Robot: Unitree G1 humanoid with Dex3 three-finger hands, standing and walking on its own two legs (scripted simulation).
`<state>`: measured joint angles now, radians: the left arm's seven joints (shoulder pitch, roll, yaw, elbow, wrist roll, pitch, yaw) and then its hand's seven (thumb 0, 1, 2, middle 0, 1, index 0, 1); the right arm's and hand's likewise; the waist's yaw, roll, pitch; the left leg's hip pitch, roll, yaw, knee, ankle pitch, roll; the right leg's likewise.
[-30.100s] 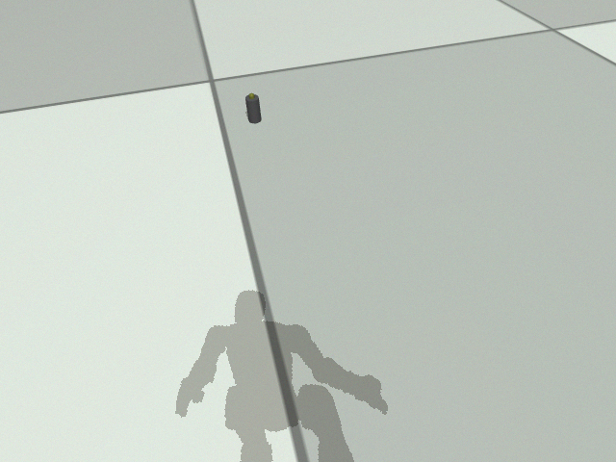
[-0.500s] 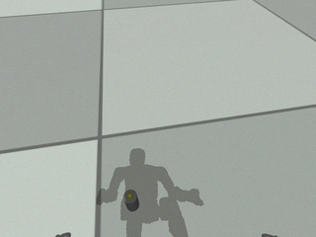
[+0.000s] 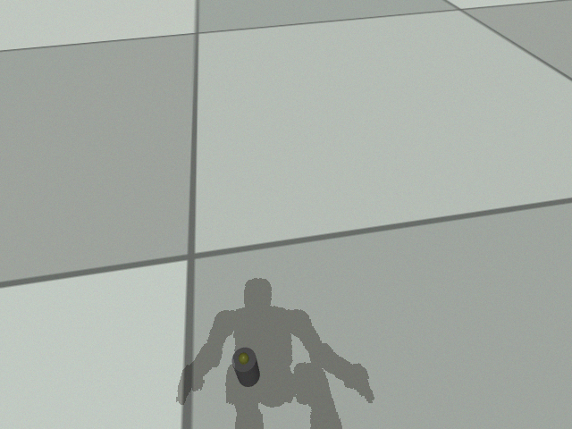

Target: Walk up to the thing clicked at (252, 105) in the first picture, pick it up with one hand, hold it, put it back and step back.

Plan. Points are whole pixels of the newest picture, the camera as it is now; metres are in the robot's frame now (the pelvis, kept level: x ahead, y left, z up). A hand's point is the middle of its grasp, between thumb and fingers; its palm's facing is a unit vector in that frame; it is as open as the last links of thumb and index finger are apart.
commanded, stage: stand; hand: left
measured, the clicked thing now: (246, 366) +0.46 +0.18 -0.69
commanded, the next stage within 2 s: step back in 1.34 s
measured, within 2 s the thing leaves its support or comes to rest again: neither
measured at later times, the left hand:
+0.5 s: hand out of the picture +0.09 +0.24 -0.15, palm faces -0.02 -0.94 -0.34, open 7.4 cm
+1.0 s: hand out of the picture +0.11 +0.24 -0.15, palm faces -0.02 -0.94 -0.35, open 7.4 cm
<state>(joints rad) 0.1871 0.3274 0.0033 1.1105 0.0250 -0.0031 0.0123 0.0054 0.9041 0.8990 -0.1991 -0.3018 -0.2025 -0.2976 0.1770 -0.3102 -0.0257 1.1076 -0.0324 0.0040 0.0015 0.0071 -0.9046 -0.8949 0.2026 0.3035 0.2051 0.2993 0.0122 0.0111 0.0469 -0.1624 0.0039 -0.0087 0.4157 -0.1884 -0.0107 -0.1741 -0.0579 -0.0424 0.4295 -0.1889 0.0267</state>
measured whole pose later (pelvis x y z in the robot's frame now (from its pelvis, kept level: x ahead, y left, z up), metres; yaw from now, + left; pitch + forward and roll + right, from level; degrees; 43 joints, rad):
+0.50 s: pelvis +0.02 -0.01 +0.00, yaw +0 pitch -3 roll +0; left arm 0.11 0.31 0.00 1.16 0.01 -0.01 0.01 0.00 0.90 0.90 -0.20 -0.30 -0.20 -0.30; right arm 0.12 -0.32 -0.01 1.15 -0.02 -0.01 0.00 0.01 -0.91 -0.90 0.20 0.30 0.20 0.30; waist 0.01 0.01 0.06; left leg -0.11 0.02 0.00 0.34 -0.18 -0.02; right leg -0.13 -0.04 -0.04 0.36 -0.18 0.02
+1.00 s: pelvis +0.04 -0.01 +0.01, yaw -1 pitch -2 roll +0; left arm 0.09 0.33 0.01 1.16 0.01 -0.01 0.01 0.00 0.90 0.90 -0.20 -0.30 -0.20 -0.30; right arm 0.10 -0.34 -0.01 1.16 -0.02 -0.01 0.00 0.01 -0.91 -0.90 0.20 0.30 0.20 0.30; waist 0.00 0.01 0.05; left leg -0.09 0.02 0.00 0.31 -0.18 -0.03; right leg -0.11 -0.04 -0.04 0.33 -0.19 0.02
